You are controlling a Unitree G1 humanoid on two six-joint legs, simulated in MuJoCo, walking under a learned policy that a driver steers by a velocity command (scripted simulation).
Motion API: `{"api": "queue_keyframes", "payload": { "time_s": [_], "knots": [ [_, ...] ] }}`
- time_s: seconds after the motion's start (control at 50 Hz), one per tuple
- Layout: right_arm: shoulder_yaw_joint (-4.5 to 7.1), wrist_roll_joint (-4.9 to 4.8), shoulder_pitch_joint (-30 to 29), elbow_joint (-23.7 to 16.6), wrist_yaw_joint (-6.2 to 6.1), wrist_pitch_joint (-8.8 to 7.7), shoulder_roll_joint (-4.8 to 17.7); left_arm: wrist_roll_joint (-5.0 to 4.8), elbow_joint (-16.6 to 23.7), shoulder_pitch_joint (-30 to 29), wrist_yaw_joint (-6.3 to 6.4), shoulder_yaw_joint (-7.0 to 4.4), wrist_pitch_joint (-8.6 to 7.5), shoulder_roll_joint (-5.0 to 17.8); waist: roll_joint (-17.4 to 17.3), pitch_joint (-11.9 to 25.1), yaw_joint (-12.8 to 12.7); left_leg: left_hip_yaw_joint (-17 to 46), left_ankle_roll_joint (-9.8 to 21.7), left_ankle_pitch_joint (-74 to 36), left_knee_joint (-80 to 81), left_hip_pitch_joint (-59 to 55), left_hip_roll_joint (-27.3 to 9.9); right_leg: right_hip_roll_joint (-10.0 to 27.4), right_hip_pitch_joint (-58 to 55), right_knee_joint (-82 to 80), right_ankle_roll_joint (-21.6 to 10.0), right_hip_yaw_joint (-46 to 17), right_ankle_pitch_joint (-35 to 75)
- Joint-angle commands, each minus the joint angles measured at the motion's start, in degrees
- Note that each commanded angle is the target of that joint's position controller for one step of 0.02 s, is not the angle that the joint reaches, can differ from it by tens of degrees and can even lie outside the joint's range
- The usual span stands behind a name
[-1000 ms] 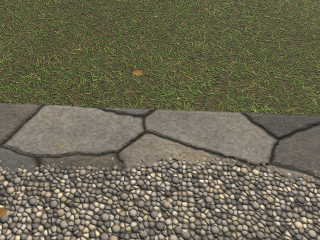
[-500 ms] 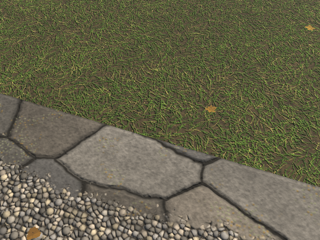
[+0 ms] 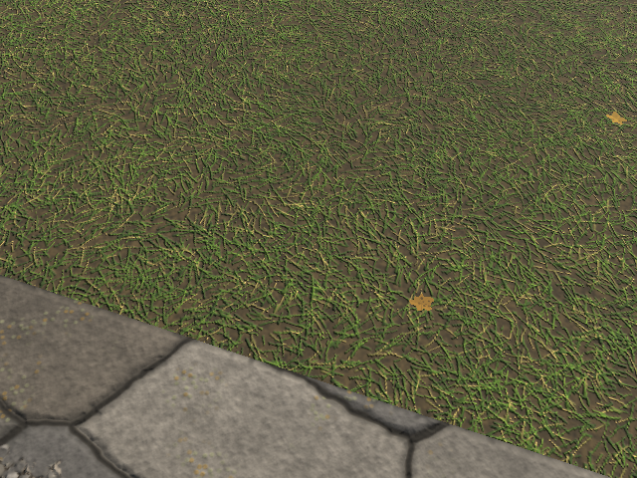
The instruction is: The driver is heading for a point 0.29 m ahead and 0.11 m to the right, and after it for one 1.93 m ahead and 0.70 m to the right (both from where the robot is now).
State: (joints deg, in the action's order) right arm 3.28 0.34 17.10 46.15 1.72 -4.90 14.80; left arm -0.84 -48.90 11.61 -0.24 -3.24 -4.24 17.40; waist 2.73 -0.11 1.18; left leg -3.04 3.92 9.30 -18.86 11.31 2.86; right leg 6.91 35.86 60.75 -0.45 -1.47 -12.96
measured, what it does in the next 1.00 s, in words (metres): walks ahead, turning right: right foot, then left foot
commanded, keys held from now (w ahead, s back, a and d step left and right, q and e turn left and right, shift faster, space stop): w+e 0.40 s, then s+e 0.32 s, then s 0.08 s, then w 0.10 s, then no key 0.10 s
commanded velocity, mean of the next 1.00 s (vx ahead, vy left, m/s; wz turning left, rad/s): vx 0.25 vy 0.00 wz -0.41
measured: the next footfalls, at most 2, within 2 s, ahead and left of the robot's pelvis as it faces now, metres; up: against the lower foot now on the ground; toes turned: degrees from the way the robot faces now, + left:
right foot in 0.34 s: +0.34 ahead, -0.17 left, +0.00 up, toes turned -12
left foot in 0.78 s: +0.56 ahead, -0.05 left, +0.00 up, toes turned -32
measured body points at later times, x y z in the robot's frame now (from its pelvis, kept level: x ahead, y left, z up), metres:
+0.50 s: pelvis +0.27 -0.08 -0.01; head +0.31 -0.10 +0.44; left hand +0.46 +0.16 -0.12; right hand +0.33 -0.38 -0.12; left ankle +0.25 +0.09 -0.65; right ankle +0.30 -0.16 -0.75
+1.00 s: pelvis +0.40 -0.08 -0.01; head +0.43 -0.08 +0.44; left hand +0.65 +0.10 -0.13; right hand +0.40 -0.37 -0.11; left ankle +0.53 -0.03 -0.75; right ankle +0.29 -0.18 -0.70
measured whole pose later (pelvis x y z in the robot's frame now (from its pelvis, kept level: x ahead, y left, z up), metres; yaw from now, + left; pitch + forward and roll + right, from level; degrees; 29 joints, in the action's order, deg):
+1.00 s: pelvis +0.40 -0.08 -0.01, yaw -29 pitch +2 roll -1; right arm 1.6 1.3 9.4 41.2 -0.9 -0.3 13.5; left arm 0.0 -40.9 11.6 1.9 -3.3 3.1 17.0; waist 1.1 -0.9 1.1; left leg 2.4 1.4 5.7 -26.0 21.9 0.9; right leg -1.7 20.8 51.5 4.0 -3.7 -27.6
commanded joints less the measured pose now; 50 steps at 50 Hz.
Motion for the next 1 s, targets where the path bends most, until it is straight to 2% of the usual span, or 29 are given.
{"api": "queue_keyframes", "payload": {
  "time_s": [0.02, 0.12, 0.22, 0.28, 0.3, 0.32, 0.34, 0.36, 0.38, 0.4, 0.42, 0.44, 0.46, 0.5, 0.56, 0.62, 0.68, 0.72, 0.76, 0.78, 0.8, 0.82, 0.84, 0.86, 0.88, 0.9, 0.94, 0.98, 1.0],
  "knots": [
    [1.93, 0.34, -2.2, -2.7, -0.8, -1.7, 7.6, 0.1, 2.5, 1.3, 0.1, -0.68, 0.46, 2.3, -6.1, -0.3, -1.9, 9.6, 9.6, -11.9, 11.7, -2.6, -15.8, 1.9, 5.3, -5.0, 0.8, -3.1, 8.9],
    [2.1, 0.21, 0.2, -0.6, -1.8, -1.6, 8.9, -0.21, 5.1, -6.7, -1.11, -0.13, 0.04, 1.0, -5.5, -2.8, 1.3, 1.7, 6.6, -11.6, 13.1, -5.4, -15.3, -1.1, 4.1, -19.1, -0.2, -1.9, 20.6],
    [2.45, -0.53, 3.7, 2.1, -2.28, -0.13, 9.6, -0.24, 9.5, -13.4, -2.89, 0.41, -0.04, 0.5, -4.9, -4.9, 3.7, -1.6, 5.3, -16.5, 9.3, -16.0, -18.4, -2.2, 7.8, -25.5, -2.2, 0.7, 15.3],
    [2.94, -0.86, 2.2, 1.8, -2.95, 1.21, 11.4, -0.22, 11.2, -11.9, -3.87, -0.28, 0.03, 2.0, -7.3, -2.3, 1.4, -4.2, 3.3, -38.3, 0.9, -19.1, -18.9, -5.6, 1.8, -26.3, -4.7, 5.5, 6.3],
    [3.15, -0.85, 1.8, 1.4, -3.35, 1.72, 12.3, -0.18, 10.9, -8.2, -3.87, -1.09, 0.22, 3.4, -8.6, 0.7, -0.8, -5.3, 2.5, -48.6, -5.3, -19.1, -18.5, -7.9, -4.1, -26.0, -5.9, 7.4, 3.7],
    [3.09, -0.89, 0.9, 1.1, -3.73, 2.27, 12.4, -0.3, 9.1, -0.2, -3.63, -2.54, 0.31, 5.8, -8.0, 5.0, -5.3, -7.1, 0.9, -52.9, -16.0, -16.4, -16.7, -10.5, -15.1, -28.7, -7.6, 8.4, 5.5],
    [2.66, -0.58, 1.3, 0.0, -4.14, 2.06, 11.8, -0.31, 7.1, 9.4, -2.68, -4.52, 0.6, 10.1, -4.6, 10.5, -9.5, -7.4, -1.3, -42.0, -31.2, -4.4, -14.6, -7.2, -32.8, -30.0, -10.7, 0.7, 8.1],
    [-0.1, 1.3, 7.1, -2.8, -2.93, 0.27, 3.4, -0.49, 6.9, 12.3, -1.91, -5.91, 0.73, 16.8, 10.5, 17.0, -5.0, -5.3, -5.3, 6.5, -53.6, 22.8, -3.9, 8.5, -56.1, -31.7, -21.4, -29.4, 4.4],
    [-0.08, -0.14, 3.4, -3.1, -1.91, -2.34, 6.0, -0.4, 7.8, 14.2, -1.8, -4.71, 0.48, 13.3, 7.5, 24.6, -7.5, 7.3, -5.0, 23.7, -62.4, 31.7, 0.2, 13.3, -62.2, -41.4, -25.1, -47.2, -0.2],
    [0.9, -2.36, -2.5, -4.9, -1.23, -3.69, 9.2, 0.13, 7.6, 12.5, -1.66, -3.84, 0.3, 10.1, 4.3, 17.0, -8.8, 9.6, -3.6, 19.5, -62.7, 36.8, -3.5, 11.0, -57.9, -42.2, -21.3, -37.8, 1.9],
    [0.55, -2.23, -5.2, -5.9, -1.45, -4.22, 8.7, 0.25, 8.8, 7.7, -1.47, -3.34, 0.21, 8.7, 0.3, 10.3, -6.5, 8.6, -3.2, 15.3, -58.4, 35.3, -5.6, 8.8, -48.0, -41.7, -19.2, -29.4, 13.5],
    [0.98, -0.8, -5.9, -5.5, -2.08, -3.89, 8.9, 0.43, 10.2, 2.9, -1.38, -2.85, 0.34, 7.2, -3.1, 5.4, -3.7, 7.7, -4.1, 13.9, -54.1, 31.7, -7.2, 6.5, -38.0, -41.3, -17.6, -22.4, 27.8],
    [1.57, 0.17, -5.0, -5.6, -2.56, -2.98, 9.7, 0.93, 11.4, 0.3, -1.09, -2.46, 0.54, 6.0, -3.0, 4.0, -1.5, 7.5, -4.9, 13.7, -52.1, 26.8, -8.0, 5.0, -30.8, -41.4, -16.8, -17.9, 37.7],
    [1.45, 0.55, -2.4, -6.0, -3.03, -1.08, 7.9, 1.23, 12.1, -1.0, -0.7, -2.71, 0.75, 6.7, -2.0, 3.9, 0.8, 6.7, -6.6, 13.0, -47.3, 22.5, -7.4, 3.1, -23.9, -41.8, -16.5, -13.9, 47.9],
    [0.72, 0.61, -3.5, -6.8, -3.82, 0.35, 5.8, 0.67, 11.9, -0.2, 0.51, -3.62, 1.7, 9.3, 0.4, 5.9, 0.9, 5.0, -8.4, 6.1, -35.9, 20.1, -3.9, -0.4, -20.4, -40.1, -14.4, -9.5, 52.7],
    [0.45, 0.27, -7.3, -7.6, -3.46, 0.89, 5.8, -0.5, 12.0, 0.2, 1.94, -3.61, 3.94, 8.9, 3.0, 9.1, -0.7, 5.2, -8.9, -4.4, -25.2, 15.3, -1.2, -2.7, -20.3, -37.5, -10.5, -9.2, 45.7],
    [0.73, -0.07, -11.1, -8.8, -2.77, 1.27, 7.0, -0.37, 12.4, 0.7, 2.9, -3.45, 5.69, 8.4, 4.2, 8.7, -2.0, 7.0, -9.0, -5.3, -18.8, 13.9, -0.2, -1.9, -22.2, -34.7, -8.9, -14.2, 37.8],
    [1.31, 0.09, -10.7, -9.0, -2.58, 1.3, 8.3, -0.11, 13.3, -0.7, 3.34, -3.26, 6.29, 7.8, 5.0, 7.5, -1.3, 9.1, -8.4, -3.2, -14.2, 13.7, -0.7, -0.8, -25.1, -32.0, -8.3, -19.2, 35.3],
    [1.72, 0.39, -7.2, -8.1, -2.47, 0.73, 8.8, -0.15, 14.1, -2.7, 3.48, -2.8, 6.33, 6.7, 4.9, 7.5, 0.9, 8.4, -6.1, -14.4, -3.5, 7.8, -2.7, -3.1, -26.9, -26.8, -5.9, -19.4, 30.1],
    [2.21, 1.16, -7.7, -8.9, -2.96, 0.55, 11.4, 0.94, 14.5, 0.3, 3.26, -1.98, 6.11, 4.0, -1.2, 10.3, -1.1, 14.4, -2.8, -35.6, -4.7, -0.5, -11.0, -7.2, -23.3, -19.6, -3.4, -16.4, 17.0],
    [1.68, 3.16, -10.3, -10.3, -3.54, 1.43, 11.8, 1.18, 13.2, 7.0, 3.3, -1.3, 5.79, 1.4, -14.8, 10.4, -4.9, 26.7, 6.9, -66.3, -6.9, -8.6, -22.5, -16.4, -11.7, -7.2, 0.2, -11.2, -20.6],
    [1.33, 2.93, -4.9, -9.6, -3.13, 2.23, 9.9, 1.34, 11.6, 12.3, 2.71, -2.12, 5.63, 5.9, -16.5, 16.7, -3.7, 34.0, 13.6, -68.6, -6.8, -12.3, -28.5, -17.1, -9.5, 5.9, 3.0, -11.0, -32.3],
    [1.95, 1.2, -6.2, -9.4, -2.71, 2.63, 11.8, 0.12, 10.9, 14.0, 2.23, -2.76, 5.78, 8.9, -15.1, 18.5, -4.8, 37.2, 16.2, -44.7, -5.4, -12.9, -29.3, -14.4, -5.4, 14.0, 3.9, -10.8, -28.0],
    [1.52, 0.89, -7.4, -9.8, -2.66, 3.11, 9.3, -0.48, 10.1, 9.3, 2.68, -3.08, 6.77, 9.7, -10.2, 14.8, -2.9, 33.1, 12.5, -15.1, -2.4, -9.1, -23.2, -11.4, -3.0, 15.3, 4.4, -9.2, -21.5],
    [0.52, 0.69, -9.1, -9.9, -2.67, 3.53, 6.9, -0.34, 10.3, 5.6, 2.89, -2.98, 7.73, 9.0, -7.9, 10.4, -2.0, 28.0, 8.7, 5.9, 0.7, -3.2, -18.3, -10.2, -2.9, 13.2, 4.6, -7.8, -16.5],
    [-0.07, 0.67, -11.1, -9.7, -2.53, 3.69, 6.3, 0.29, 10.6, 5.0, 2.71, -2.39, 8.08, 6.7, -9.4, 7.8, -3.2, 24.5, 5.9, 14.2, 2.9, 1.9, -14.7, -9.8, -5.6, 9.5, 5.2, -4.9, -14.6],
    [-0.15, 1.09, -13.5, -9.6, -2.74, 4.0, 5.8, 1.09, 10.5, 4.2, 2.14, -1.17, 7.47, 3.0, -12.1, 3.7, -3.4, 16.5, 3.4, 12.4, 4.7, 8.0, -9.5, -9.5, -13.1, -3.4, 5.5, -0.6, -12.9],
    [0.18, 0.99, -10.9, -8.6, -2.93, 4.02, 6.3, 1.17, 10.7, 1.9, 2.15, -0.34, 6.51, 1.1, -13.3, 3.7, -1.2, 15.8, 4.9, 8.3, 3.9, 5.6, -9.9, -8.5, -17.0, -16.1, 4.5, 0.2, -15.3],
    [0.46, 0.79, -9.2, -8.0, -2.96, 4.07, 7.1, 1.03, 10.6, 1.5, 2.08, -0.29, 6.21, 1.3, -14.0, 4.2, -0.4, 17.2, 6.1, 8.1, 3.1, 3.6, -11.2, -8.0, -18.3, -21.2, 3.8, -0.1, -14.7]
  ]
}}
Keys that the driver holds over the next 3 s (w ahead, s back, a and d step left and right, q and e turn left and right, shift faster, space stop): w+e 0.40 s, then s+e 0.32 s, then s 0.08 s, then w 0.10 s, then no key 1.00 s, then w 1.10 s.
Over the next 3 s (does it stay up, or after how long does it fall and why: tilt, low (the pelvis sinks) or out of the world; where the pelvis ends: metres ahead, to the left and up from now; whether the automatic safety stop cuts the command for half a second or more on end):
stays up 0.82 -0.35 0.00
